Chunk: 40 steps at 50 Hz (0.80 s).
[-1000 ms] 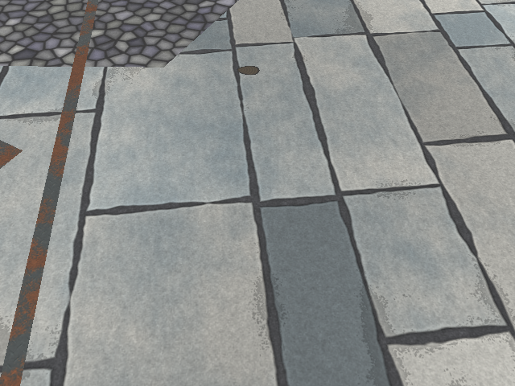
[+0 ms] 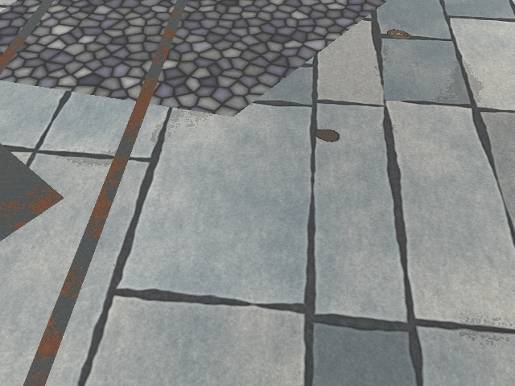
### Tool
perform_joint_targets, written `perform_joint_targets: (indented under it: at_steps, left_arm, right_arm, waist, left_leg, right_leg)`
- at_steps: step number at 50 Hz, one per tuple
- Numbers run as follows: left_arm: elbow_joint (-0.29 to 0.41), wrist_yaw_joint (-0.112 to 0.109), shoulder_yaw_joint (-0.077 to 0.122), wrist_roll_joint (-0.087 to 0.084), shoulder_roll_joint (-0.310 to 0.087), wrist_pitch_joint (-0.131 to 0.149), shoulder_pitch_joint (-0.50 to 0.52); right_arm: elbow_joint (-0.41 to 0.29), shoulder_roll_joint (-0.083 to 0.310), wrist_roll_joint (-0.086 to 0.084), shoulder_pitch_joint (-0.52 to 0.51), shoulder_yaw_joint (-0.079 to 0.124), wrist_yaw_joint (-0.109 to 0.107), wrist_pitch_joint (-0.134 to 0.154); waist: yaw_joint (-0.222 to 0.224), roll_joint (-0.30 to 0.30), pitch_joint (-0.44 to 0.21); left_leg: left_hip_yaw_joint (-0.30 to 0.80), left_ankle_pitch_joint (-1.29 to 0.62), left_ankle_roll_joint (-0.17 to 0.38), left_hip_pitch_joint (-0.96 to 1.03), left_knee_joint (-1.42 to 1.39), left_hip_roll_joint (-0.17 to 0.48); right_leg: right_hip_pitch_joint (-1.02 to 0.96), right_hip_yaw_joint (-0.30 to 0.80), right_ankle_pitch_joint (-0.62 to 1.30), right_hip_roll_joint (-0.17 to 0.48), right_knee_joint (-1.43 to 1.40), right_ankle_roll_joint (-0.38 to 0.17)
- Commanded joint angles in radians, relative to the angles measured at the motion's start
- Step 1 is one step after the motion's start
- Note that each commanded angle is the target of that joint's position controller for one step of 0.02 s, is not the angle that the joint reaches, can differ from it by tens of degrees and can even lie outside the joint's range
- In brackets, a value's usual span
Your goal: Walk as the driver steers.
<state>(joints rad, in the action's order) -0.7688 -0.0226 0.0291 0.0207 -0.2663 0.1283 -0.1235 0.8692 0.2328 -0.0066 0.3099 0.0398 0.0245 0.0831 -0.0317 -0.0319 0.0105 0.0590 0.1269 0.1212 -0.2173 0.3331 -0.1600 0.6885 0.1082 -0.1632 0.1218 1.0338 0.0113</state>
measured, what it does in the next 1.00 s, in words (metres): walks ahead: right foot, then left foot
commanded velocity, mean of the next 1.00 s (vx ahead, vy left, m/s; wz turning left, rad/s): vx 0.50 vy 0.00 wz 0.25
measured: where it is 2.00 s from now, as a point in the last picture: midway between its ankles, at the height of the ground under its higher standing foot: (199, 225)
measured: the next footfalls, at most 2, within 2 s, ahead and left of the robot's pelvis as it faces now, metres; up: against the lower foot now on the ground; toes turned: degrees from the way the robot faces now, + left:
right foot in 0.24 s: +0.31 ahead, -0.14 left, +0.00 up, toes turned +13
left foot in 0.74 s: +0.50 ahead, +0.17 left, +0.00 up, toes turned +15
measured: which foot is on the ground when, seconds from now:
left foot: down 0.00-0.24, up 0.26-0.72, down 0.74-1.00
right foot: up 0.00-0.22, down 0.24-0.74, up 0.76-1.00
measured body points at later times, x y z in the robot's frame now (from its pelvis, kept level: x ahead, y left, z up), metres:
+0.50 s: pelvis +0.27 -0.04 +0.01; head +0.29 -0.05 +0.46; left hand +0.23 +0.23 -0.11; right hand +0.48 -0.25 -0.10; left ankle +0.31 +0.13 -0.67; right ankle +0.27 -0.15 -0.74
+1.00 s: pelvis +0.50 +0.08 +0.01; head +0.51 +0.10 +0.46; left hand +0.58 +0.38 -0.10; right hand +0.61 -0.17 -0.11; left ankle +0.46 +0.16 -0.74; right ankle +0.63 -0.06 -0.67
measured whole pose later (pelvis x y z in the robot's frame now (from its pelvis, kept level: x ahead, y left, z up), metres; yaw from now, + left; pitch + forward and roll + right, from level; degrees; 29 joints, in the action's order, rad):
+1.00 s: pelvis +0.50 +0.08 +0.01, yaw +14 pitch +2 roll +1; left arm -0.77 0.00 0.05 0.00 -0.30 0.07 -0.18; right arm 0.82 0.26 0.00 0.36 0.05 0.03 0.09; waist -0.04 -0.05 -0.01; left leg -0.04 0.16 0.07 -0.14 0.27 -0.07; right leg 0.68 0.04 -0.14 0.12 0.97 0.00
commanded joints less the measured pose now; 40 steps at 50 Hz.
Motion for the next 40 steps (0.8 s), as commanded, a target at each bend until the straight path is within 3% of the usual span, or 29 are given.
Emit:
perform_joint_targets:
  at_steps: [1, 3, 7, 9, 10, 11, 12, 13, 14, 15, 16, 17, 18, 21, 25, 28, 32, 34, 35, 36, 37, 38, 39, 40]
  left_arm:
    - [0.065, -0.014, 0.011, 0.005, -0.044, -0.007, 0.014]
    - [0.090, -0.010, 0.007, -0.008, -0.035, -0.004, 0.089]
    - [0.133, 0.012, 0.018, -0.027, -0.079, 0.012, 0.166]
    - [0.140, 0.023, 0.030, -0.030, -0.107, 0.026, 0.150]
    - [0.128, 0.023, 0.037, -0.030, -0.117, 0.033, 0.096]
    - [0.105, 0.018, 0.051, -0.024, -0.142, 0.037, -0.004]
    - [0.085, 0.011, 0.066, -0.009, -0.195, 0.039, -0.169]
    - [0.046, 0.011, 0.091, 0.002, -0.273, 0.022, -0.292]
    - [0.047, 0.018, 0.076, -0.014, -0.185, 0.016, -0.293]
    - [0.055, 0.019, 0.059, -0.021, -0.117, 0.013, -0.256]
    - [0.062, 0.023, 0.051, -0.019, -0.103, 0.007, -0.207]
    - [0.056, 0.028, 0.046, -0.019, -0.091, 0.002, -0.175]
    - [0.051, 0.032, 0.039, -0.013, -0.078, 0.002, -0.156]
    - [0.026, 0.043, 0.042, -0.024, -0.086, 0.006, -0.165]
    - [-0.005, 0.035, 0.055, -0.031, -0.135, -0.003, -0.206]
    - [-0.027, 0.033, 0.055, -0.040, -0.153, -0.015, -0.246]
    - [-0.061, 0.032, 0.055, -0.049, -0.170, -0.030, -0.291]
    - [-0.068, 0.028, 0.059, -0.051, -0.188, -0.041, -0.281]
    - [-0.067, 0.025, 0.058, -0.051, -0.192, -0.046, -0.267]
    - [-0.065, 0.023, 0.050, -0.046, -0.173, -0.049, -0.269]
    - [-0.032, 0.019, 0.028, -0.022, -0.127, -0.045, -0.258]
    - [-0.016, 0.024, -0.008, -0.027, -0.005, -0.023, -0.375]
    - [-0.030, 0.029, 0.018, -0.048, -0.116, -0.007, -0.333]
    - [-0.004, 0.032, 0.031, -0.063, -0.159, -0.001, -0.244]
  right_arm:
    - [-0.087, 0.165, -0.011, -0.027, 0.040, -0.024, 0.016]
    - [-0.083, 0.172, -0.020, 0.015, 0.044, -0.028, 0.008]
    - [-0.080, 0.162, -0.026, 0.065, 0.044, -0.035, -0.009]
    - [-0.091, 0.170, -0.019, 0.054, 0.046, -0.040, -0.017]
    - [-0.099, 0.165, -0.017, 0.037, 0.045, -0.042, -0.022]
    - [-0.111, 0.138, -0.013, 0.021, 0.035, -0.041, -0.022]
    - [-0.130, 0.076, 0.000, 0.007, 0.012, -0.035, -0.015]
    - [-0.148, 0.027, -0.025, 0.141, -0.005, -0.029, -0.001]
    - [-0.129, 0.114, -0.039, 0.158, 0.007, -0.031, 0.004]
    - [-0.129, 0.171, -0.039, 0.074, 0.022, -0.031, 0.001]
    - [-0.140, 0.159, -0.024, 0.016, 0.020, -0.033, -0.002]
    - [-0.154, 0.141, -0.009, -0.026, 0.020, -0.031, 0.000]
    - [-0.161, 0.126, -0.006, -0.034, 0.022, -0.027, -0.001]
    - [-0.167, 0.081, -0.004, -0.030, 0.011, -0.019, -0.009]
    - [-0.212, 0.053, 0.003, -0.159, -0.006, -0.014, 0.001]
    - [-0.233, 0.055, -0.006, -0.250, -0.008, -0.005, 0.008]
    - [-0.275, 0.083, -0.016, -0.338, 0.000, 0.010, 0.013]
    - [-0.276, 0.106, -0.014, -0.312, 0.009, 0.015, 0.018]
    - [-0.256, 0.127, -0.009, -0.240, 0.023, 0.012, 0.019]
    - [-0.212, 0.171, -0.004, -0.099, 0.047, 0.004, 0.018]
    - [-0.179, 0.253, 0.008, 0.097, 0.072, -0.009, 0.013]
    - [-0.166, 0.328, 0.013, 0.140, 0.084, -0.005, 0.006]
    - [-0.163, 0.232, -0.002, 0.145, 0.062, -0.002, 0.006]
    - [-0.171, 0.192, -0.007, 0.075, 0.048, -0.002, 0.009]
  waist:
    - [0.017, 0.069, 0.014]
    - [-0.020, 0.094, -0.001]
    - [-0.047, 0.109, -0.021]
    - [-0.023, 0.135, -0.029]
    - [0.010, 0.152, -0.043]
    - [0.060, 0.151, -0.096]
    - [0.131, 0.071, -0.225]
    - [0.091, -0.255, -0.352]
    - [0.101, -0.234, -0.307]
    - [0.119, -0.111, -0.169]
    - [0.103, -0.020, -0.093]
    - [0.085, 0.002, -0.030]
    - [0.058, -0.017, -0.011]
    - [0.035, -0.060, -0.012]
    - [0.065, -0.042, -0.006]
    - [0.096, -0.058, 0.008]
    - [0.104, -0.072, 0.035]
    - [0.069, -0.075, 0.021]
    - [0.022, -0.065, -0.019]
    - [-0.039, -0.039, -0.107]
    - [-0.113, 0.084, -0.257]
    - [-0.050, 0.355, -0.358]
    - [-0.081, 0.250, -0.321]
    - [-0.064, 0.194, -0.184]
  left_leg:
    - [0.194, -0.083, 0.146, -0.181, -0.144, 0.210]
    - [0.213, -0.040, 0.120, -0.132, -0.114, 0.208]
    - [0.337, 0.042, 0.108, 0.021, -0.020, 0.259]
    - [0.398, 0.019, 0.097, 0.069, 0.045, 0.279]
    - [0.409, -0.009, 0.084, 0.070, 0.088, 0.267]
    - [0.384, -0.049, 0.056, 0.037, 0.184, 0.226]
    - [0.286, 0.000, 0.017, -0.070, 0.442, 0.171]
    - [0.128, 0.324, -0.052, -0.417, 0.731, 0.032]
    - [0.145, 0.430, -0.062, -0.571, 0.902, 0.100]
    - [0.155, 0.340, -0.066, -0.612, 0.962, 0.132]
    - [0.121, 0.265, -0.074, -0.588, 0.958, 0.162]
    - [0.111, 0.215, -0.078, -0.575, 0.904, 0.184]
    - [0.095, 0.188, -0.078, -0.533, 0.859, 0.213]
    - [0.023, 0.148, -0.094, -0.474, 0.744, 0.236]
    - [-0.013, -0.013, -0.105, -0.463, 0.498, 0.255]
    - [-0.044, -0.121, -0.105, -0.387, 0.339, 0.228]
    - [-0.047, -0.084, -0.074, -0.357, 0.240, 0.211]
    - [-0.063, -0.036, -0.046, -0.280, 0.191, 0.191]
    - [-0.087, -0.035, -0.027, -0.163, 0.155, 0.165]
    - [-0.090, -0.040, 0.001, 0.039, 0.144, 0.158]
    - [0.130, -0.067, 0.071, 0.336, 0.157, 0.354]
    - [0.574, 0.100, 0.223, 0.611, 0.044, 0.555]
    - [0.647, 0.224, 0.214, 0.569, -0.022, 0.546]
    - [0.501, 0.178, 0.170, 0.445, -0.034, 0.511]
  right_leg:
    - [-0.134, -0.057, 0.189, -0.049, -0.243, 0.031]
    - [-0.163, -0.058, 0.248, -0.086, -0.391, 0.036]
    - [-0.174, -0.020, 0.197, -0.113, -0.529, 0.029]
    - [-0.230, -0.016, 0.106, -0.124, -0.573, 0.005]
    - [-0.306, -0.028, 0.085, -0.128, -0.609, -0.016]
    - [-0.462, -0.026, 0.080, -0.104, -0.636, -0.051]
    - [-0.710, 0.104, 0.054, 0.054, -0.617, -0.125]
    - [-1.053, 0.521, -0.124, 0.264, -0.668, -0.299]
    - [-1.047, 0.684, -0.312, 0.308, -0.726, -0.305]
    - [-0.931, 0.556, -0.302, 0.264, -0.740, -0.261]
    - [-0.812, 0.423, -0.180, 0.216, -0.753, -0.234]
    - [-0.715, 0.339, -0.072, 0.171, -0.781, -0.228]
    - [-0.648, 0.264, -0.005, 0.134, -0.807, -0.214]
    - [-0.575, 0.140, 0.150, 0.088, -0.858, -0.230]
    - [-0.574, 0.048, 0.251, 0.083, -0.884, -0.230]
    - [-0.562, -0.004, 0.214, 0.067, -0.876, -0.207]
    - [-0.633, 0.019, 0.183, 0.123, -0.845, -0.189]
    - [-0.664, 0.018, 0.261, 0.138, -0.790, -0.169]
    - [-0.658, -0.013, 0.396, 0.113, -0.702, -0.150]
    - [-0.608, -0.060, 0.490, 0.062, -0.529, -0.124]
    - [-0.407, -0.119, 0.264, -0.001, -0.204, -0.081]
    - [-0.022, -0.112, -0.355, -0.159, 0.119, -0.030]
    - [0.098, -0.002, -0.401, -0.113, 0.247, -0.039]
    - [0.145, -0.018, -0.307, -0.066, 0.255, -0.052]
